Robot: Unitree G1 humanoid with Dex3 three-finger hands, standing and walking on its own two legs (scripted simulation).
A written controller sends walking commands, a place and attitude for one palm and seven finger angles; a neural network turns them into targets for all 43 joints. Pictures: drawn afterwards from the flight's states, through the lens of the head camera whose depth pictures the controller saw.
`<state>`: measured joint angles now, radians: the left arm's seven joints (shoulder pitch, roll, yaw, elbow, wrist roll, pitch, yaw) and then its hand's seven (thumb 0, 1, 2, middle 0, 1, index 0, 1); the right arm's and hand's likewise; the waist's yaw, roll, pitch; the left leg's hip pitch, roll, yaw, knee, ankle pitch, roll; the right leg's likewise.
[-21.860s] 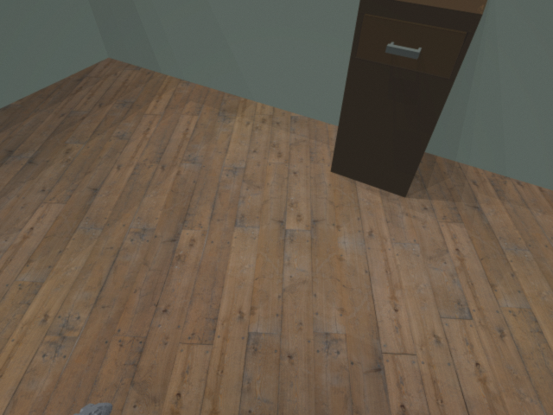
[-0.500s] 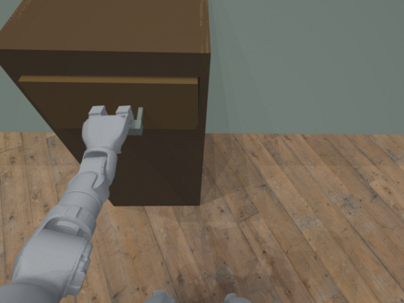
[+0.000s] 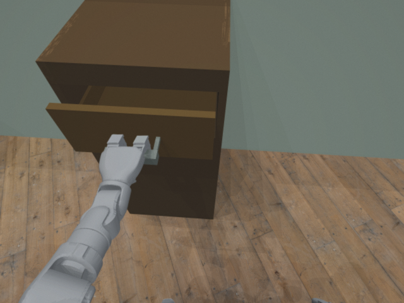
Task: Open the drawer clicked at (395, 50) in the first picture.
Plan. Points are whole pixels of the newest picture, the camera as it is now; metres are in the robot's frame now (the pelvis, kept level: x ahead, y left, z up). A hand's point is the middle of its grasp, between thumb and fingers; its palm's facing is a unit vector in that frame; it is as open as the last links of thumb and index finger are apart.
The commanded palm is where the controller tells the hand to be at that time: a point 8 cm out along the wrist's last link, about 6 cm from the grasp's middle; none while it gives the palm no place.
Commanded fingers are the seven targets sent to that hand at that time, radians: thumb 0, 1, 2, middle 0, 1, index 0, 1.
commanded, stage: pull the drawer open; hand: left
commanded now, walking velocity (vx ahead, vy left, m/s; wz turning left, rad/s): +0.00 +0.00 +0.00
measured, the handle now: (133, 147) +0.46 +0.17 +0.01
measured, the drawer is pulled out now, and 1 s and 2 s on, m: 0.08 0.20 0.30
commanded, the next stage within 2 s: none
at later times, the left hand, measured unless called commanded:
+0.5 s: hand (124, 196) +0.34 +0.18 -0.02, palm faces -0.02 -0.06 -1.00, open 6.0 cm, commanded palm +0.30 +0.18 +0.04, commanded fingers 0.00 0.90 0.90 -0.40 -1.35 -0.40 -1.35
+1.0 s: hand (117, 224) +0.28 +0.18 -0.01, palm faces -0.01 -0.09 -1.00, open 6.0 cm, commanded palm +0.24 +0.18 +0.04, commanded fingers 0.00 0.90 0.90 -0.40 -1.35 -0.40 -1.35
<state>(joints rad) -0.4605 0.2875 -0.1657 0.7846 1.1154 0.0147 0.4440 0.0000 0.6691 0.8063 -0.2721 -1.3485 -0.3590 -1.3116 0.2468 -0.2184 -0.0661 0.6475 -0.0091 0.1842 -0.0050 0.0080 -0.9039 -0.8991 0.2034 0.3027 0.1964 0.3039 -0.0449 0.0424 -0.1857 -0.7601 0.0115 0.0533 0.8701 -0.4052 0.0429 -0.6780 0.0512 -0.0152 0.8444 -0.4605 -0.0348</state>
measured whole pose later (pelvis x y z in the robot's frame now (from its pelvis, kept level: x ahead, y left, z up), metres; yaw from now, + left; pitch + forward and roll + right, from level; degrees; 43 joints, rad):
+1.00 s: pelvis +0.00 -0.01 +0.00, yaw +0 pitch +12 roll +0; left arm 0.05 0.30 -0.18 0.29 1.09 0.04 0.43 0.03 0.67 0.80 -0.25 -1.35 -0.39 -1.32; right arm 0.17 -0.22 -0.04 0.58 -0.02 0.15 0.01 0.01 -0.90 -0.90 0.20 0.30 0.20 0.30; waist 0.00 0.05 -0.16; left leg -0.67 0.01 0.05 0.86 -0.41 0.02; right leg -0.60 0.05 -0.01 0.86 -0.48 -0.05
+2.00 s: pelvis -0.01 -0.03 -0.02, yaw +0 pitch +13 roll +2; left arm 0.52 0.35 -0.08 -0.09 1.06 -0.06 0.46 0.04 0.67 0.75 -0.25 -1.32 -0.40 -1.33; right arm 0.15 -0.22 -0.01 0.51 -0.04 0.12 0.05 0.01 -0.90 -0.90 0.20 0.30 0.20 0.30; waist 0.03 0.04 -0.17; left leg -0.74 0.02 0.06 0.97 -0.45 0.00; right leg -0.69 0.06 -0.01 1.01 -0.54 -0.08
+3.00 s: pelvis -0.02 -0.03 -0.02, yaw +1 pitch +13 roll +1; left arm 0.45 0.37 -0.08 -0.05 1.07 -0.08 0.50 -0.01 -0.48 0.30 -0.30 -1.20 -0.32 -1.20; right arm 0.15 -0.24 -0.02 0.53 -0.05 0.13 0.02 0.01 -0.90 -0.90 0.20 0.30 0.19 0.30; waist 0.04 0.05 -0.16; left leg -0.77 0.01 0.03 0.99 -0.44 0.00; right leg -0.71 0.06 -0.04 1.01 -0.53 -0.08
